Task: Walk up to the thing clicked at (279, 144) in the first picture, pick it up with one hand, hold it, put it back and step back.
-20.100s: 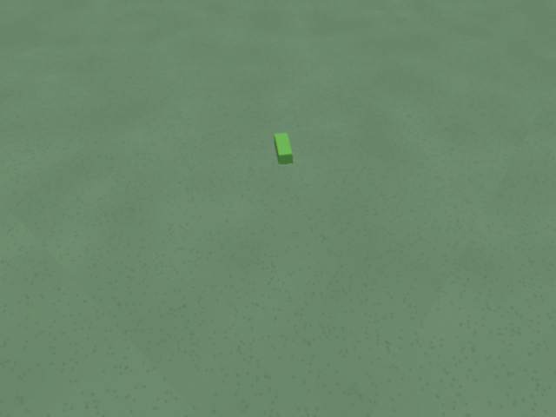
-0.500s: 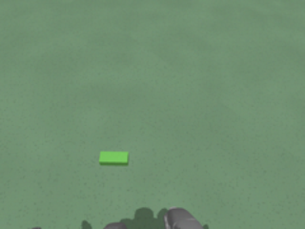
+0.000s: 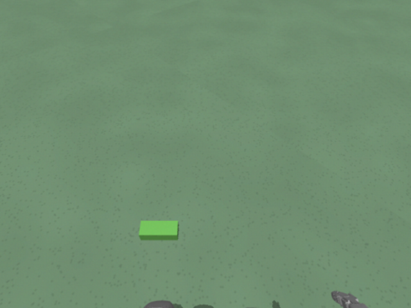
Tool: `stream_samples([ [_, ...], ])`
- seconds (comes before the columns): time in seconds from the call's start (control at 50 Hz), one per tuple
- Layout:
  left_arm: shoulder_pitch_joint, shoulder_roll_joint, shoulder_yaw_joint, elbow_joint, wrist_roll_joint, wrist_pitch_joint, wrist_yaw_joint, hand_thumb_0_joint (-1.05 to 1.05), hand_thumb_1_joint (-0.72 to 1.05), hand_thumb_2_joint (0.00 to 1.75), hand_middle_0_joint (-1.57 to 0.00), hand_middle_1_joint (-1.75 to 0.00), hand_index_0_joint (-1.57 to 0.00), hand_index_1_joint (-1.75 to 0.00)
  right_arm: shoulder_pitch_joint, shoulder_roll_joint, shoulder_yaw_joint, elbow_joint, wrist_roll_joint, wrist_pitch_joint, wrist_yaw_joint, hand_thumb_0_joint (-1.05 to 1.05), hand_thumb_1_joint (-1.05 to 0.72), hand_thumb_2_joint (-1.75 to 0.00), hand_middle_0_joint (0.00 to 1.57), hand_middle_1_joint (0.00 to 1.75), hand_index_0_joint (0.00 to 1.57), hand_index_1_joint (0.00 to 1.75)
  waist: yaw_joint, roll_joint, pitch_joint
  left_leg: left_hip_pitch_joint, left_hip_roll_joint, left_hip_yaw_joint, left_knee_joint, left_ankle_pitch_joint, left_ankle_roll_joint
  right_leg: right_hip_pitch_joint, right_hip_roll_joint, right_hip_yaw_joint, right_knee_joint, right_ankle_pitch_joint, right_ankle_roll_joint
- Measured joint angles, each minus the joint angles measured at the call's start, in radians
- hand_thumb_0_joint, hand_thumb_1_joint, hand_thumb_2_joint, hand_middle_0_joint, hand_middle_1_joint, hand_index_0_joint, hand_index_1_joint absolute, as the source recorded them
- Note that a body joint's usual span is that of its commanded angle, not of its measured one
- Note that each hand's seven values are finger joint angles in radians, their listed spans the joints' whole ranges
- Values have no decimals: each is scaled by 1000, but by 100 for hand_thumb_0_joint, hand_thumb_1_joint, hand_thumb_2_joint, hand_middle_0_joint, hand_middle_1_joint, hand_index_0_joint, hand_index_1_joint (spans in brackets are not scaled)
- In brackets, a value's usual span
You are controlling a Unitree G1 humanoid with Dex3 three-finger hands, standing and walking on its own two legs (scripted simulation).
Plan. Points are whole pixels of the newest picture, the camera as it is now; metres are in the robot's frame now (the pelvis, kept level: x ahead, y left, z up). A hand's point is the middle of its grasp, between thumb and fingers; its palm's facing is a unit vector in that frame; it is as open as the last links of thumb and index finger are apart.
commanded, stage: walk up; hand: left
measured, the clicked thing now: (159, 230) +0.55 +0.22 -0.73
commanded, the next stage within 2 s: stand in 0.86 s
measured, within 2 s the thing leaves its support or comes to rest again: neither
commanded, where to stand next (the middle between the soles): +0.11 -0.02 m, yaw +1 degrees
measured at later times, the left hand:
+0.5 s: hand out of the picture +0.11 +0.22 -0.14, palm faces -0.03 -0.94 -0.33, open 7.4 cm
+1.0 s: hand out of the picture +0.13 +0.23 -0.14, palm faces -0.05 -0.94 -0.33, open 7.4 cm
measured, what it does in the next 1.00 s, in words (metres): stands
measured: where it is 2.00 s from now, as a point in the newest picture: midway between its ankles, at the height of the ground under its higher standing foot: outside the picture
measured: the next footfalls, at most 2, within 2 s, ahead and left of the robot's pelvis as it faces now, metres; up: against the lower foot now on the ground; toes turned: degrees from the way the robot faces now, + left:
none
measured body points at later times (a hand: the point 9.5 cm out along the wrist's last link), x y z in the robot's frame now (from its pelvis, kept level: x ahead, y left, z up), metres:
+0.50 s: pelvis +0.02 -0.03 +0.02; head +0.03 -0.03 +0.47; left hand +0.11 +0.27 -0.11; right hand +0.09 -0.33 -0.11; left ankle +0.07 +0.12 -0.72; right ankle +0.01 -0.15 -0.73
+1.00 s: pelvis +0.03 -0.02 +0.02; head +0.05 -0.01 +0.47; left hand +0.13 +0.28 -0.11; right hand +0.10 -0.32 -0.11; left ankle +0.07 +0.12 -0.73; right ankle +0.01 -0.15 -0.73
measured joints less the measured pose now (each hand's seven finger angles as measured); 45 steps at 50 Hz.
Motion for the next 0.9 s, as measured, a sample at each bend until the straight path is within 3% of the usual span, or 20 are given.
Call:
stream_samples([
  [0.08, -18, 0, 4, 27, 3, -13, -5, 1, 91, 90, -20, -30, -20, -30, -18, 14, 18, 10, -2, 3, 5, 0, -91, -90, 20, 30, 21, 30, -9, 0, -9, 3, 17, 6, -15, 5, -9, 14, -10, -36, -98, 53, -9],
  [0.14, -28, -14, 6, 54, 16, -20, -3, 1, 91, 90, -20, -30, -20, -30, -29, 8, 20, 27, 10, 18, 3, 0, -91, -90, 21, 30, 21, 30, -15, 27, -9, 2, 41, -6, -3, -2, -24, 51, 6, -53, -193, 203, 26],
  [0.2, -30, -26, -3, 76, 18, -17, -10, 1, 91, 90, -20, -30, -20, -30, -31, 5, 18, 57, 17, 28, 4, 0, -91, -90, 20, 30, 21, 30, -18, 34, -24, 21, 42, -9, -45, 12, -32, 63, 8, -56, -222, 207, 34],
  [0.5, -135, -70, -15, 144, 2, -21, -6, 1, 90, 90, -21, -30, -20, -30, -62, -17, 16, 179, 21, 27, -8, 1, -91, -90, 20, 30, 21, 30, -35, 49, -15, 112, 58, -10, -191, 65, -54, 155, 24, -59, -374, 261, 21],
  [0.9, -174, -58, -9, 168, 8, -14, -8, 1, 91, 90, -21, -30, -20, -30, -83, 1, 22, 199, 13, 24, -8, 0, -91, -90, 20, 30, 21, 30, -43, 30, -26, 143, 51, 9, -247, 80, -46, 186, 16, -43, -443, 289, 32],
])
